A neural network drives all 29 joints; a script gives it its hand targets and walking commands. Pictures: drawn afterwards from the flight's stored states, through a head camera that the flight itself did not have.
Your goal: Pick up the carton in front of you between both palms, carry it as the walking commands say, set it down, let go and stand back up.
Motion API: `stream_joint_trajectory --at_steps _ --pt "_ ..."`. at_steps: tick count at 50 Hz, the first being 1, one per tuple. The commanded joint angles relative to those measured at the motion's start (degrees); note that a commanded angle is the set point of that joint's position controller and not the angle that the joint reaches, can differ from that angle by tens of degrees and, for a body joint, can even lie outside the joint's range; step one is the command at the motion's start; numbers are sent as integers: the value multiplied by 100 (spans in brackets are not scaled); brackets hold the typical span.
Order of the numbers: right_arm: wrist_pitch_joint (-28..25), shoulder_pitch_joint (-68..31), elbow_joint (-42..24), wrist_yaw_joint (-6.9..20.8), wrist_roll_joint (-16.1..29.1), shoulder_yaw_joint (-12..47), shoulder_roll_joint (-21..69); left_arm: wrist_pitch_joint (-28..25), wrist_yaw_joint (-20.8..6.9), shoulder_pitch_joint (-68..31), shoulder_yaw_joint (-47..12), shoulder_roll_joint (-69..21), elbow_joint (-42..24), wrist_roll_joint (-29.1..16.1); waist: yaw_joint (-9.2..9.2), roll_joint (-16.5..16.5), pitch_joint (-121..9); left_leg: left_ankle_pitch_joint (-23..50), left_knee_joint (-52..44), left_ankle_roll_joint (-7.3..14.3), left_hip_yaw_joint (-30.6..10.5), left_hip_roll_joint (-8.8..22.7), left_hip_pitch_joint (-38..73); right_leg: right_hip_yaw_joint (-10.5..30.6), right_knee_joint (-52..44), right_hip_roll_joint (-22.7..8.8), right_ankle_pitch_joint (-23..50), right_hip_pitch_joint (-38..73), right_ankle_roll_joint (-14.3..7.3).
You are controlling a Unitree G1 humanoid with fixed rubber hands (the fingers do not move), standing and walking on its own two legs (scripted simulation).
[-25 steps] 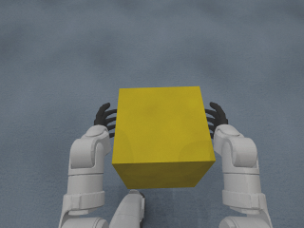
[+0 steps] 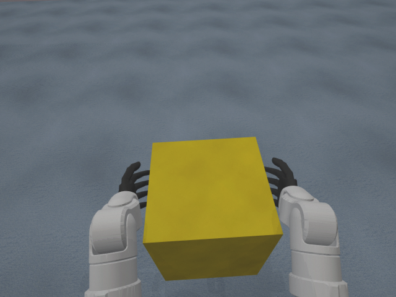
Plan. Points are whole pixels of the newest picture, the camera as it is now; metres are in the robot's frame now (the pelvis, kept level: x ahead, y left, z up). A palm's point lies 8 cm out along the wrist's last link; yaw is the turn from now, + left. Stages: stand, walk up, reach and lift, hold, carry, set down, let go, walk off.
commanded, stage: carry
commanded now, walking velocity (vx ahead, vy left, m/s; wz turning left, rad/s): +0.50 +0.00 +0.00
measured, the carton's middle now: (208, 212) +0.29 -0.01 +0.02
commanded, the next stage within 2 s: none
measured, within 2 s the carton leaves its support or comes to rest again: neither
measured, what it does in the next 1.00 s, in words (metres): walks ahead: left foot, then right foot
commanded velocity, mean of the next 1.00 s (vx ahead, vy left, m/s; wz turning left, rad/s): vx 0.50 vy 0.00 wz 0.00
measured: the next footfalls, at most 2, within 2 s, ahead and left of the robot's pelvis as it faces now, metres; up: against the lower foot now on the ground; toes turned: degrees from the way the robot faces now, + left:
left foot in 0.42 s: +0.40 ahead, +0.13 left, +0.00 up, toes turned +11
right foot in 0.86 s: +0.67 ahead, -0.10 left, +0.00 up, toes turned -11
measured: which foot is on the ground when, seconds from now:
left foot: up 0.00-0.40, down 0.42-0.90, up 0.92-1.00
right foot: down 0.00-0.44, up 0.46-0.84, down 0.86-1.00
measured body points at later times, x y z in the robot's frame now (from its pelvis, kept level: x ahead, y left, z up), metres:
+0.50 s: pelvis +0.28 +0.04 +0.00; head +0.26 +0.04 +0.45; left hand +0.56 +0.19 +0.07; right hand +0.56 -0.11 +0.08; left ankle +0.36 +0.12 -0.73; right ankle +0.11 -0.08 -0.66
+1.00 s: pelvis +0.58 -0.01 +0.01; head +0.58 -0.03 +0.46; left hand +0.85 +0.15 +0.08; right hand +0.87 -0.15 +0.07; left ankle +0.46 +0.11 -0.64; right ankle +0.63 -0.09 -0.73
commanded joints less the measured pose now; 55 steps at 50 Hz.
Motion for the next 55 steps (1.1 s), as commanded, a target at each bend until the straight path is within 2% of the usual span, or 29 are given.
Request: stream_joint_trajectory --at_steps 1,3,4,6,10,17,19,20,21,22,23,24,25,26,27,29,32,36,41,43,44,45,46,47,48,49,50,51,55 --pt "330 -2758 -693 1545 2204 4275 5177 214 -1480 -2197 -3933 -5156 -80 -2175 272 -1780 -1307 -457 2746 67 -202 -231 -3366 4261 -1453 -2544 -606 3744 -1091" --pt "307 -2832 -809 1546 2248 4309 5300 238 -1541 -2535 -4143 -5395 -467 -2427 258 -816 -1072 -94 3015 166 -414 86 -3435 3284 -1381 -2257 209 3206 -927" --pt "284 -2767 -837 1536 2236 4329 5347 246 -1567 -2671 -4238 -5454 -629 -2525 233 -530 -1027 236 2717 154 -457 230 -3273 2820 -1486 -2129 319 2857 -777" --pt "255 -2624 -856 1492 2212 4358 5493 260 -1604 -2819 -4347 -5437 -867 -2702 217 -620 -1118 704 2016 63 -281 217 -2828 2046 -1674 -1862 284 2535 -544" --pt "244 -2234 -908 1358 2016 4318 5429 304 -1680 -2556 -4365 -5227 -1018 -2797 237 -915 -931 1434 651 -76 75 90 -2612 1228 -1853 -1548 266 2479 -455" --pt "420 -2067 -995 1362 2023 4342 5107 443 -1649 -2125 -4235 -4882 -888 -2525 322 -1067 -346 2269 -702 87 672 -120 -2162 621 -1479 -1362 1401 2714 -267" --pt "468 -2125 -933 1399 2055 4321 5045 476 -1626 -2200 -4233 -4815 -838 -2492 244 -1029 -381 2130 -1021 193 920 -278 -1412 365 -859 -1295 1952 2540 -147" --pt "480 -2032 -825 1415 2058 4281 5020 494 -1614 -2224 -4238 -4805 -819 -2478 132 -843 -631 1876 -1128 256 1099 -441 -475 60 -82 -1109 2259 2197 -25" --pt "484 -1971 -727 1429 2044 4231 4967 509 -1605 -2184 -4226 -4745 -787 -2463 32 -593 -1037 1620 -1054 348 675 -117 696 -104 870 -941 1712 1528 155" --pt "459 -1839 -612 1439 1978 4155 4907 541 -1603 -2309 -4251 -4694 -876 -2480 -69 600 -1387 858 -1644 834 -1638 1198 1589 -143 2489 -449 402 297 395" --pt "411 -1878 -524 1456 1966 4115 4994 567 -1609 -2455 -4334 -4805 -850 -2512 -61 1787 -1515 1379 -2209 1480 -3397 1972 2517 216 3681 180 -1914 -1298 496" --pt "397 -1964 -659 1480 2108 4190 5162 522 -1620 -2466 -4330 -4958 -799 -2513 3 1220 -1406 2050 -2039 1561 -3122 2028 2430 811 4466 -154 -2172 -1750 309" --pt "361 -2070 -753 1502 2197 4250 5395 467 -1637 -2463 -4306 -5099 -814 -2540 -31 775 -1373 2519 -1967 1460 -2611 1810 2031 976 4594 -378 -2070 -1714 209" --pt "310 -2235 -894 1526 2258 4322 5563 406 -1638 -2466 -4322 -5276 -828 -2548 1 189 -1342 2370 -2030 1244 -2147 1739 1647 1070 4323 -607 -1677 -1609 182" --pt "269 -2400 -1019 1546 2327 4415 5677 346 -1626 -2460 -4326 -5352 -889 -2512 42 10 -1285 2167 -2211 1031 -1749 1614 1239 1107 3862 -757 -1339 -1397 203" --pt "207 -2524 -1185 1572 2431 4486 5709 269 -1579 -2462 -4392 -5534 -975 -2472 65 301 -1263 1817 -2473 885 -1160 1442 837 858 3153 -691 -1074 -1041 295" --pt "203 -2353 -1355 1596 2526 4549 5563 210 -1483 -2233 -4406 -5490 -1128 -2387 66 526 -1055 1572 -2753 898 -621 1278 753 590 1969 -651 -709 -960 418" --pt "304 -2082 -1438 1564 2425 4459 5178 311 -1413 -2045 -4380 -5174 -1296 -2354 17 628 -744 2376 -2593 846 -74 1050 917 176 705 -474 -78 -775 408" --pt "490 -1924 -1177 1492 2175 4289 4832 542 -1486 -2053 -4253 -4786 -1141 -2375 0 672 -389 2651 -2100 631 181 1024 1019 -171 -69 -357 130 -183 273" --pt "558 -2009 -1099 1473 2140 4290 4778 606 -1526 -2006 -4143 -4711 -955 -2379 147 320 -642 3089 -797 390 660 710 372 -481 -307 -99 -267 1350 187" --pt "589 -2043 -1068 1465 2101 4264 4700 628 -1540 -1951 -4074 -4664 -839 -2350 269 -224 -885 2529 447 174 792 493 -470 417 -532 -723 -662 2347 93" --pt "654 -2325 -1220 1457 2157 4346 4775 585 -1557 -1965 -3965 -4659 -598 -2266 301 -1801 -1292 1307 2115 -100 744 -153 -2065 3012 -1187 -2113 -1428 3493 -624" --pt "667 -2450 -1166 1473 2191 4411 4806 562 -1563 -1914 -3997 -4789 -513 -2313 281 -2115 -1184 -242 3008 -54 159 -418 -3145 4051 -1609 -2478 -669 3831 -973" --pt "618 -2462 -1049 1499 2216 4443 5019 531 -1573 -2095 -4057 -4968 -688 -2409 254 -1558 -1211 -219 3505 130 -257 -32 -3342 3440 -1392 -2411 -43 3756 -920" --pt "549 -2521 -1077 1521 2256 4438 5192 482 -1586 -2257 -4138 -5182 -798 -2480 247 -1041 -1268 34 3573 223 -376 138 -3312 2933 -1242 -2279 385 3504 -820" --pt "484 -2569 -1104 1526 2269 4458 5338 433 -1602 -2434 -4208 -5348 -933 -2528 210 -593 -1223 416 3262 256 -455 317 -3201 2466 -1317 -2161 396 3157 -628" --pt "431 -2609 -1140 1515 2270 4489 5460 391 -1615 -2578 -4260 -5440 -1045 -2581 192 -539 -1184 733 2893 233 -444 397 -2991 2058 -1468 -2022 264 2839 -459" --pt "387 -2628 -1179 1495 2283 4511 5578 362 -1624 -2655 -4290 -5476 -1141 -2645 192 -684 -1195 968 2648 199 -313 359 -2835 1736 -1576 -1919 172 2698 -379" --pt "298 -2380 -1405 1350 2173 4526 5518 349 -1647 -2488 -4329 -5300 -1418 -2736 204 -906 -1003 1537 1570 20 22 270 -3030 1081 -1845 -1708 328 2837 -458"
